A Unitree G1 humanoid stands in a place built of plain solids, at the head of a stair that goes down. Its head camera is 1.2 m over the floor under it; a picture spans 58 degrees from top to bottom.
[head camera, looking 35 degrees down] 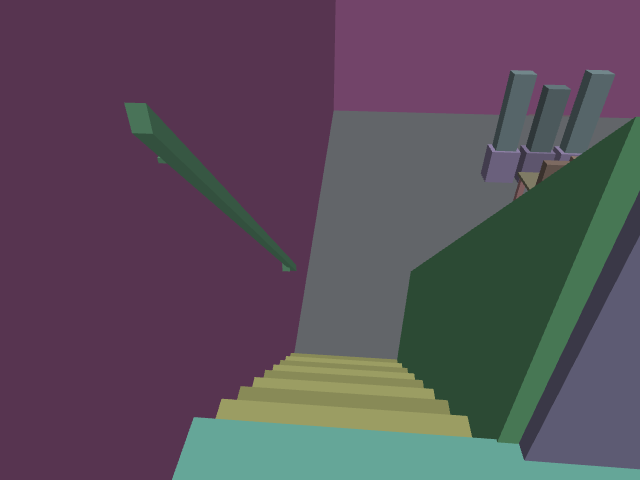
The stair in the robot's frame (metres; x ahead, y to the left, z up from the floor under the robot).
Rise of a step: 0.21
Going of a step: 0.21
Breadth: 0.90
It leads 5 degrees to the right of straight ahead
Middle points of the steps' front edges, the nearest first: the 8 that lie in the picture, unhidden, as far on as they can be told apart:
0.74 -0.07 0.00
0.95 -0.08 -0.21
1.16 -0.10 -0.43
1.38 -0.12 -0.64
1.59 -0.13 -0.86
1.80 -0.15 -1.07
2.02 -0.17 -1.28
2.23 -0.18 -1.50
